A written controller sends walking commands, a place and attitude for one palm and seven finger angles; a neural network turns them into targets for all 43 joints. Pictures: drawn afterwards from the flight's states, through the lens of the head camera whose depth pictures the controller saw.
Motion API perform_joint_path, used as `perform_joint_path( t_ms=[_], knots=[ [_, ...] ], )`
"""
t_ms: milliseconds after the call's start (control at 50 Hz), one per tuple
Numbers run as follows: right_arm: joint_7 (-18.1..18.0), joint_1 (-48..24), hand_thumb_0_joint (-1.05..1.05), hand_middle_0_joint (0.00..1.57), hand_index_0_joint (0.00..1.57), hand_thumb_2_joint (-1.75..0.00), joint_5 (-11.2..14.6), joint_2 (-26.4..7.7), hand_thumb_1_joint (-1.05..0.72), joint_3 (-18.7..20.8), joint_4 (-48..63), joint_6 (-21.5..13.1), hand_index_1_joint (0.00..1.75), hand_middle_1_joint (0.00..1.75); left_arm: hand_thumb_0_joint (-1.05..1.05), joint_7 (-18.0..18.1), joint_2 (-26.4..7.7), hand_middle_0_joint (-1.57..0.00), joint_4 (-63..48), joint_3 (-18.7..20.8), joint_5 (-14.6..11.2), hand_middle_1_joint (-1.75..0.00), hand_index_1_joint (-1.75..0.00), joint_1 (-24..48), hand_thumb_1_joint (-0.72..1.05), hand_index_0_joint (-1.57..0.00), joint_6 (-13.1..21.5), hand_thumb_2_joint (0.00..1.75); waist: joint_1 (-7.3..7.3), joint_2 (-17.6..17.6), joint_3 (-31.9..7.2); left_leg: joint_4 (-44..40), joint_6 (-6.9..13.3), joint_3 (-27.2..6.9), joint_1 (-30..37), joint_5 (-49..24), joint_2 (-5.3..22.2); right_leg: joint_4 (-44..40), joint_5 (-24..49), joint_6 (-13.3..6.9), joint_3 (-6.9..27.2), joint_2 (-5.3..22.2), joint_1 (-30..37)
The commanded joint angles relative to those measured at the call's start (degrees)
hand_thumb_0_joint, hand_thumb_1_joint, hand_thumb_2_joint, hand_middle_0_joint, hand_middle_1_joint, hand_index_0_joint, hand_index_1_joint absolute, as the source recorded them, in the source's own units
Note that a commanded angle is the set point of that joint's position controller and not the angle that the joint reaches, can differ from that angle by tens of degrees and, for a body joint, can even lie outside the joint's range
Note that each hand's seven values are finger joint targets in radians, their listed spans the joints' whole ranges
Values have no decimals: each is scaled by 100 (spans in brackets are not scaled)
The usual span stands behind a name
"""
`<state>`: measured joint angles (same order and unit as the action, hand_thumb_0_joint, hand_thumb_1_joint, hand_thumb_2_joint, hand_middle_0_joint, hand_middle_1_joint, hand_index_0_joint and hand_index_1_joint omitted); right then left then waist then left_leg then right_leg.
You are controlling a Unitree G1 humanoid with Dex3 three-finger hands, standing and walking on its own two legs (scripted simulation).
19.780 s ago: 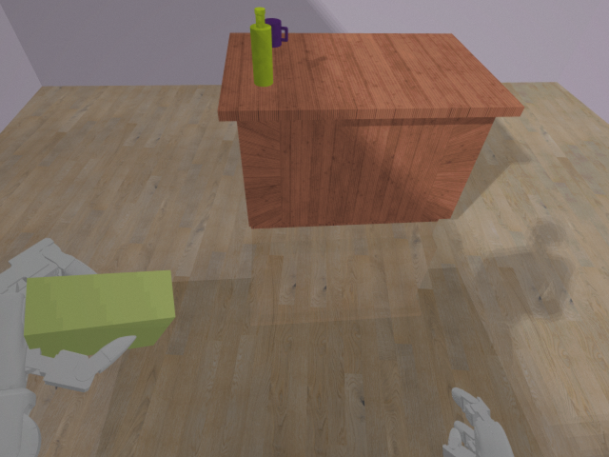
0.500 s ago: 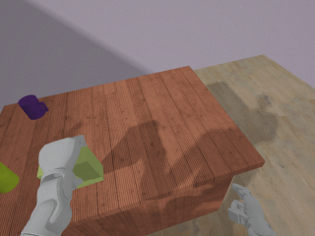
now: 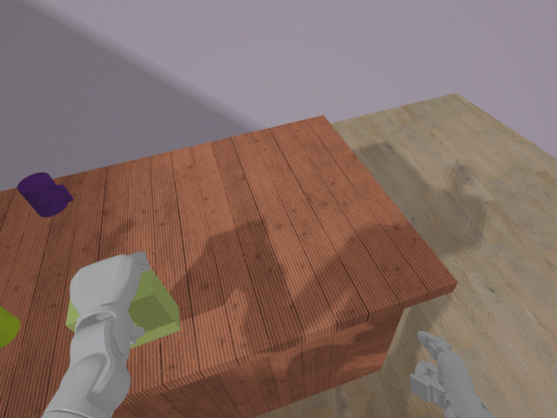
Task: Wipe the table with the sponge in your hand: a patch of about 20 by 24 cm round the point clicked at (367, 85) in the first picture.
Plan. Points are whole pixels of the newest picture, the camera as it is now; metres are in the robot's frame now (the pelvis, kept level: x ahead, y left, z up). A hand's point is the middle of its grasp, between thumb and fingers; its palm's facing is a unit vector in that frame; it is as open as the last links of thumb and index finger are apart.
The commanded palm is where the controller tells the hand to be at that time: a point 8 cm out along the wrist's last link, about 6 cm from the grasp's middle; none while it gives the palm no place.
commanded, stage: move the sponge above the wiping area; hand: left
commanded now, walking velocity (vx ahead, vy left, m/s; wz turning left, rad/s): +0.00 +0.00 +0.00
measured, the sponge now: (133, 320) +0.24 +0.28 -0.01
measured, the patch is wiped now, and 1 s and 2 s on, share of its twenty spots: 0.00 0.00 0.00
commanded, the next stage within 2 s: lower the sponge onto the table in 0.82 s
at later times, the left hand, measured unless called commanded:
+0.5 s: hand (131, 312) +0.24 +0.27 +0.02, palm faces -0.03 -0.10 -0.99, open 9.0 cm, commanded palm +0.21 +0.27 +0.09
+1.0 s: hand (139, 307) +0.24 +0.26 +0.03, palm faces -0.03 -0.10 -0.99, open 9.0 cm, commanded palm +0.22 +0.26 +0.09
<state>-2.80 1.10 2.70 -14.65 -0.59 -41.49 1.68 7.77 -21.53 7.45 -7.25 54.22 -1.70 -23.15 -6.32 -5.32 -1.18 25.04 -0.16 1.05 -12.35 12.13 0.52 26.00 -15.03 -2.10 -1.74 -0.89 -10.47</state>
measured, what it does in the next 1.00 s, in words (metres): stands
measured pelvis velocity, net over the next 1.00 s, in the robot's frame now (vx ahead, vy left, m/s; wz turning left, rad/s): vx -0.01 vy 0.01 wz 0.00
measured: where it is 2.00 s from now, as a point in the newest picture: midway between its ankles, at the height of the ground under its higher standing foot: outside the picture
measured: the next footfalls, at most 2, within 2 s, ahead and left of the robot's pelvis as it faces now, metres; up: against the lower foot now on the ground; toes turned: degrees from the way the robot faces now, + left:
none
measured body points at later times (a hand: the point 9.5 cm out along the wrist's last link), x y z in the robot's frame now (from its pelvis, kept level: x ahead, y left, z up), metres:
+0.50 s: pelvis -0.01 +0.01 +0.00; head -0.02 -0.03 +0.45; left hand +0.23 +0.27 +0.08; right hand +0.23 -0.21 -0.09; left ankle +0.01 +0.12 -0.74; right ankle -0.01 -0.10 -0.74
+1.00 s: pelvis -0.01 +0.01 +0.00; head -0.01 -0.03 +0.45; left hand +0.24 +0.26 +0.08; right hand +0.23 -0.20 -0.09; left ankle +0.01 +0.12 -0.74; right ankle -0.01 -0.10 -0.74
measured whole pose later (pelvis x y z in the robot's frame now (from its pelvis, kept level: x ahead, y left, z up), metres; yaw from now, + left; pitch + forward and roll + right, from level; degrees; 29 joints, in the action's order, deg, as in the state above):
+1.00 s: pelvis -0.01 +0.01 +0.00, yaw +0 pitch -1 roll +0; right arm -2.5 1.5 2.7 -14.4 0.1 -41.3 1.2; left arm 9.9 -19.0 9.7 -10.9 55.9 -0.4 -21.3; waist -6.9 -5.2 -1.7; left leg 26.3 0.2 0.8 -13.6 12.2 0.1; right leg 27.1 -15.1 -1.8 -1.8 -0.5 -11.5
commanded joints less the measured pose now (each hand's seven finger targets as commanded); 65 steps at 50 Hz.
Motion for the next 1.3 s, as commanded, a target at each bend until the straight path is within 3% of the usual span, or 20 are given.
perform_joint_path(
  t_ms=[0, 60, 100, 120, 200, 320, 400, 480, 600, 660, 700, 720, 800, 820, 980, 1000, 1080, 1100, 1120, 1280],
  knots=[
    [-37, -1136, 0, 20, 20, -90, -1, -631, -90, 207, 1038, -262, 30, 30, 0, 90, -1262, -120, -1132, 778, 137, -160, -160, 996, 10, -120, 16, 130, -36, 483, -1182, -42, 240, -373, 477, -1218, -285, -357, 1709, -206, 657, 7, 263],
    [-48, -1058, 0, 20, 20, -90, -17, -589, -90, 211, 1043, -292, 30, 30, 0, 69, -1145, -120, -1121, 660, 190, -160, -160, 1069, 10, -120, 235, 130, 13, 628, -1208, 59, 272, -351, 475, -1248, -297, -338, 1837, -169, 623, 29, 176],
    [-66, -995, 0, 20, 20, -90, -52, -611, -90, 251, 1034, -330, 30, 30, 0, 162, -1422, -120, -1355, 931, 231, -160, -160, 1164, 10, -120, 409, 130, -18, 365, -1257, 77, 262, -394, 543, -1275, -294, -323, 1812, -225, 730, -7, 147],
    [-80, -958, 0, 20, 20, -90, -48, -568, -90, 247, 1046, -349, 30, 30, 0, 197, -1163, -120, -1296, 697, 246, -160, -160, 1304, 10, -120, 471, 130, 39, 361, -1248, 97, 281, -334, 539, -1230, -282, -305, 1740, -194, 592, 10, 71],
    [-74, -907, 0, 20, 20, -90, -66, -603, -90, 311, 953, -396, 30, 30, 0, 423, -1313, -120, -1257, 900, 348, -160, -160, 1394, 10, -120, 614, 130, 5, 205, -1279, 105, 240, -407, 611, -1253, -246, -311, 1585, -257, 684, -34, -84],
    [-37, -922, 0, 20, 20, -90, 6, -562, -90, 336, 997, -428, 30, 30, 0, 548, -723, -120, -991, 420, 251, -160, -160, 1228, 10, -120, 451, 130, 33, 257, -1238, 21, 233, -390, 507, -1020, -190, -281, 1130, -223, 441, -36, -191],
    [-46, -1052, 0, 20, 20, -90, -4, -619, -90, 293, 963, -364, 30, 30, 0, 548, -1224, -120, -945, 820, 261, -160, -160, 1250, 10, -120, 285, 130, -64, 329, -1247, -64, 202, -449, 442, -982, -223, -326, 1104, -241, 585, -38, -12],
    [-37, -1092, 0, 20, 20, -90, 26, -542, -90, 248, 1006, -358, 30, 30, 0, 497, -789, -120, -887, 327, 336, -160, -160, 1553, 10, -120, 209, 130, 13, 352, -1160, -90, 226, -432, 492, -804, -196, -366, 749, -212, 424, -32, -223],
    [-69, -1126, 0, 20, 20, -90, -2, -576, -90, 227, 976, -333, 30, 30, 0, 419, -1056, -120, -910, 545, 324, -160, -160, 1615, 10, -120, 214, 130, -28, 284, -1109, -121, 218, -480, 514, -748, -236, -452, 701, -252, 568, -64, -144],
    [-47, -1105, 0, 20, 20, -90, 18, -522, -90, 227, 1008, -373, 30, 30, 0, 400, -698, -120, -902, 219, 329, -160, -160, 1638, 10, -120, 255, 130, 21, 364, -1154, -84, 243, -446, 568, -806, -206, -407, 766, -227, 452, -48, -218],
    [-53, -1119, 0, 20, 20, -90, -11, -568, -90, 223, 968, -347, 30, 30, 0, 402, -998, -120, -928, 483, 340, -160, -160, 1633, 10, -120, 257, 130, -39, 240, -1156, -126, 215, -515, 588, -809, -221, -451, 735, -268, 555, -76, -161],
    [-50, -1062, 0, 20, 20, -90, 14, -521, -90, 221, 1012, -350, 30, 30, 0, 399, -741, -120, -913, 278, 294, -160, -160, 1630, 10, -120, 263, 130, 23, 299, -1151, -129, 236, -457, 541, -770, -203, -400, 715, -234, 422, -60, -158],
    [-54, -1108, 0, 20, 20, -90, -4, -563, -90, 227, 953, -340, 30, 30, 0, 419, -964, -120, -910, 438, 381, -160, -160, 1868, 10, -120, 271, 130, -2, 323, -1146, -133, 210, -514, 588, -790, -201, -434, 707, -265, 539, -78, -211],
    [-45, -1091, 0, 20, 20, -90, 10, -524, -90, 229, 1030, -362, 30, 30, 0, 426, -709, -120, -995, 240, 353, -160, -160, 1738, 10, -120, 277, 130, -3, 196, -1213, -114, 233, -466, 594, -841, -204, -370, 770, -248, 408, -63, -162],
    [39, -1159, 0, 20, 20, -90, 15, -528, -90, 244, 1045, -319, 30, 30, 0, 469, -603, -120, -1012, 173, 359, -160, -160, 1426, 10, -120, 147, 130, -59, 470, -1366, -49, 213, -461, 634, -1179, -189, -322, 1221, -245, 474, -37, -39],
    [44, -1159, 0, 20, 20, -90, -3, -574, -90, 258, 1022, -305, 30, 30, 0, 490, -894, -120, -1067, 459, 361, -160, -160, 1399, 10, -120, 118, 130, -98, 386, -1382, -73, 187, -500, 635, -1182, -188, -323, 1213, -281, 559, -69, 26],
    [104, -1242, 0, 20, 20, -90, 24, -538, -90, 236, 1095, -251, 30, 30, 0, 456, -662, -120, -1100, 265, 328, -160, -160, 1024, 10, -120, -42, 130, -121, 618, -1294, -21, 214, -423, 540, -1275, -218, -290, 1523, -237, 514, -17, 115],
    [86, -1260, 0, 20, 20, -90, 3, -603, -90, 245, 1049, -219, 30, 30, 0, 466, -1008, -120, -1165, 568, 356, -160, -160, 1126, 10, -120, -61, 130, -131, 532, -1269, -29, 202, -447, 556, -1243, -229, -322, 1527, -267, 647, -38, 141],
    [89, -1247, 0, 20, 20, -90, 18, -549, -90, 229, 1117, -207, 30, 30, 0, 443, -705, -120, -1209, 311, 327, -160, -160, 990, 10, -120, -105, 130, -104, 471, -1259, -18, 222, -394, 509, -1244, -240, -281, 1540, -237, 519, -19, 172],
    [23, -1228, 0, 20, 20, -90, 11, -550, -90, 213, 1036, -200, 30, 30, 0, 337, -899, -120, -1085, 449, 301, -160, -160, 942, 10, -120, 7, 130, -47, 583, -1080, 57, 247, -371, 520, -1158, -273, -361, 1676, -209, 645, 3, 69]
  ],
)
